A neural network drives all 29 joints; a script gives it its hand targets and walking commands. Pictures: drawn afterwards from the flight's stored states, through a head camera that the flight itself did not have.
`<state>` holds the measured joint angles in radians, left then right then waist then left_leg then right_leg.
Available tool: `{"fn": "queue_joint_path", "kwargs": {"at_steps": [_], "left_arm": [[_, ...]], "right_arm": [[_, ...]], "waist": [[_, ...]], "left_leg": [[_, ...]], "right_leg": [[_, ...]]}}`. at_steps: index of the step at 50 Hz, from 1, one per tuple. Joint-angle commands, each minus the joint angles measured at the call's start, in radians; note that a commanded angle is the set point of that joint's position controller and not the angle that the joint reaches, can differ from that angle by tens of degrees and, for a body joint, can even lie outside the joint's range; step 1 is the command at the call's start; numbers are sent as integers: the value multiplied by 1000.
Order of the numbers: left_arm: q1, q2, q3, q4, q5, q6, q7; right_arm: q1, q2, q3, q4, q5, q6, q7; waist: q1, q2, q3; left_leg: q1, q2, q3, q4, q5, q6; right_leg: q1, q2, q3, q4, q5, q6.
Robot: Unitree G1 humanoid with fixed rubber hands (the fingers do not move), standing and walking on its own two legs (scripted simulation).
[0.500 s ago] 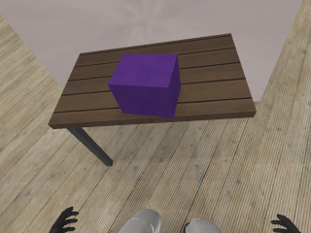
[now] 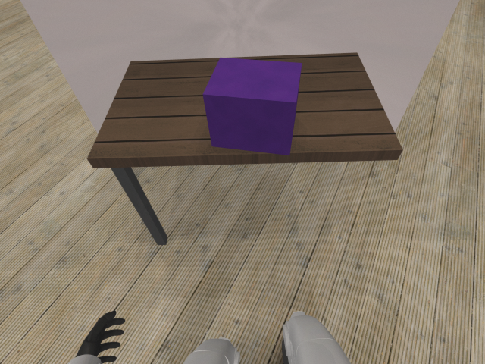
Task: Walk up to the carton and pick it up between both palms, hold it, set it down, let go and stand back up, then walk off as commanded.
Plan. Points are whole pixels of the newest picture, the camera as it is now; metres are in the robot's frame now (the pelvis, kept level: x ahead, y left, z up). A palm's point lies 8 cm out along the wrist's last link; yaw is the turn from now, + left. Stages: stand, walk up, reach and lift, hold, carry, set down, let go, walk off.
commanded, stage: walk off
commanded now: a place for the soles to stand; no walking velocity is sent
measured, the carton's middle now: (254, 106) +0.74 -0.01 -0.04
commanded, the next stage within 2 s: stand in 1.90 s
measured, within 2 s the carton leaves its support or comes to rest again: neither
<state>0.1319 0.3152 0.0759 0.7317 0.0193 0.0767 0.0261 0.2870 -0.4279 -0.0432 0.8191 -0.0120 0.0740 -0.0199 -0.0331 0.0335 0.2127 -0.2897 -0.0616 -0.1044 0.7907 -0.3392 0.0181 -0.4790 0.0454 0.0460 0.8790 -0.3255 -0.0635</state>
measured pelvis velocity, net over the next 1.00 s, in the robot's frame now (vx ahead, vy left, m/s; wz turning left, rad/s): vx -0.20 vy -0.03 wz -0.01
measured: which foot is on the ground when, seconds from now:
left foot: down 0.00-0.40, up 0.42-1.00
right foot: up 0.00-0.36, down 0.38-1.00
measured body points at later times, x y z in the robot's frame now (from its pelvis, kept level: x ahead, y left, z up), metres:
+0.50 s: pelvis -0.12 -0.04 +0.01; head -0.07 -0.08 +0.45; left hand -0.02 +0.28 -0.07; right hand -0.01 -0.36 -0.12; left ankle -0.04 +0.12 -0.65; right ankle -0.11 -0.10 -0.71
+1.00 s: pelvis -0.20 -0.03 +0.01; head -0.16 -0.06 +0.46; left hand -0.07 +0.29 -0.05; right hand -0.09 -0.35 -0.11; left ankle -0.17 +0.11 -0.65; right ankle -0.11 -0.10 -0.71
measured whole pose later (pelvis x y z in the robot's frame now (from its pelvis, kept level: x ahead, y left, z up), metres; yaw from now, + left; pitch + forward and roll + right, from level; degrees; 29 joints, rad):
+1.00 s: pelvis -0.20 -0.03 +0.01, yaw -1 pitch -5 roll +2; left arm 0.18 0.34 0.12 0.67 0.02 0.07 0.00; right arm 0.22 -0.43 -0.04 0.74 -0.01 0.05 -0.04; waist 0.01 0.05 0.19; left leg -0.42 -0.14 -0.14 1.05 -0.44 -0.01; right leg -0.34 0.10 0.09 0.65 -0.21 -0.09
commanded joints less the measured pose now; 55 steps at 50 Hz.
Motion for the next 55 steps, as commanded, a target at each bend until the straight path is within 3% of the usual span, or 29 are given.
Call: {"fn": "queue_joint_path", "kwargs": {"at_steps": [1,3,6,10,13,15,16,17,18,19,20,21,22,24,26,29,31,35,40,44,47,50,53,54,55], "left_arm": [[120,282,118,-27,15,17,-7],[174,269,114,-8,4,15,-8],[123,258,112,-56,12,3,-7],[126,261,109,-65,6,-7,-18],[191,255,101,-51,-1,-8,-25],[258,242,92,-32,-9,-10,-30],[292,236,90,-18,-14,-12,-32],[290,244,90,-16,-8,-18,-33],[237,269,90,-29,3,-23,-32],[122,340,97,-95,16,-25,-26],[52,347,108,-131,21,-18,-26],[9,348,109,-148,24,-18,-21],[-49,329,107,-154,20,-23,-16],[-102,280,98,-172,16,-28,-9],[-64,257,98,-181,10,-33,-7],[54,244,87,-169,11,-35,-7],[93,237,80,-166,11,-29,-11],[91,245,76,-174,5,-25,-16],[19,275,85,-179,5,-26,-13],[-28,284,91,-192,13,-24,-15],[-60,290,93,-199,17,-21,-16],[-68,297,89,-201,22,-18,-17],[-48,298,84,-190,27,-15,-22],[-33,290,82,-178,26,-11,-21],[-7,267,80,-166,26,-6,-19]], "right_arm": [[-233,-282,-94,-150,-49,-37,-27],[-216,-222,-79,-159,-36,-42,-27],[-57,-173,-75,-170,-25,-55,-29],[5,-190,-87,-181,-24,-52,-33],[-31,-214,-100,-197,-26,-40,-32],[-85,-231,-109,-211,-29,-30,-32],[-109,-237,-112,-217,-27,-25,-33],[-109,-218,-109,-215,-26,-22,-35],[-88,-173,-97,-201,-13,-21,-36],[-59,-138,-90,-194,2,-23,-41],[-45,-174,-105,-175,-4,-16,-53],[-50,-204,-112,-158,-4,-10,-52],[-27,-219,-109,-136,3,-7,-49],[2,-225,-97,-122,14,-9,-44],[26,-216,-85,-122,20,-17,-40],[12,-186,-67,-138,25,-33,-45],[8,-175,-60,-137,28,-44,-49],[2,-181,-62,-128,18,-51,-45],[17,-201,-80,-112,6,-41,-36],[42,-210,-86,-101,2,-33,-30],[54,-208,-87,-101,3,-32,-23],[65,-200,-85,-106,4,-40,-16],[115,-190,-84,-97,5,-64,-12],[147,-188,-88,-87,1,-73,-11],[181,-191,-95,-81,-10,-81,-13]], "waist": [[82,88,26],[85,64,-6],[14,48,-98],[-11,79,-174],[17,144,-175],[59,163,-185],[83,151,-191],[90,83,-179],[88,-123,-119],[67,-253,-97],[56,-155,-79],[59,-151,-39],[32,-122,5],[19,-115,40],[35,-118,-24],[75,-138,-160],[99,-169,-232],[111,-201,-251],[82,-180,-163],[62,-179,-126],[47,-190,-103],[37,-220,-124],[14,-237,-191],[-5,-210,-215],[-31,-157,-226]], "left_leg": [[-464,265,-477,-575,-437,118],[-319,225,-370,-510,-328,115],[-18,238,-391,-416,-166,159],[118,264,-415,-440,-100,189],[49,275,-378,-476,-77,173],[-37,272,-338,-467,-44,147],[-91,244,-307,-421,-36,128],[-143,178,-264,-288,-67,102],[-243,12,-159,-16,-184,58],[-307,-162,-97,263,-235,1],[-218,-155,-205,428,-231,-16],[-190,-159,-211,489,-182,-12],[-209,-161,-224,511,-113,-6],[-232,-141,-192,544,-53,-21],[-270,-131,-153,546,-67,-37],[-330,-96,-87,332,-158,-39],[-313,-68,-42,216,-193,-40],[-224,-34,-13,149,-184,-36],[-185,-49,-43,289,-157,-27],[-170,-51,-45,344,-158,-20],[-129,-39,-25,319,-173,-12],[-76,12,0,186,-174,5],[16,65,25,-52,-144,37],[100,72,-10,-158,-111,53],[188,83,-95,-224,-140,77]], "right_leg": [[62,158,208,607,-76,84],[13,160,168,624,-49,79],[-63,114,164,441,-111,84],[6,57,129,134,-181,62],[157,19,93,-75,-234,30],[302,-18,61,-253,-219,0],[375,-21,61,-352,-168,-17],[391,-31,134,-406,-152,-38],[315,-104,317,-510,-155,-67],[171,-306,581,-547,47,-111],[4,-339,577,-558,71,-129],[-62,-338,563,-604,-25,-111],[-38,-287,496,-606,-67,-50],[41,-216,385,-570,23,14],[229,-207,362,-504,188,-7],[514,-201,347,-430,427,-20],[592,-196,329,-407,470,-38],[503,-209,343,-443,319,-63],[286,-237,393,-521,137,-85],[176,-242,393,-555,-58,-110],[101,-245,383,-561,-117,-132],[97,-245,361,-534,-100,-137],[122,-213,317,-458,-118,-103],[83,-178,284,-372,-133,-77],[-12,-118,248,-239,-168,-48]]}}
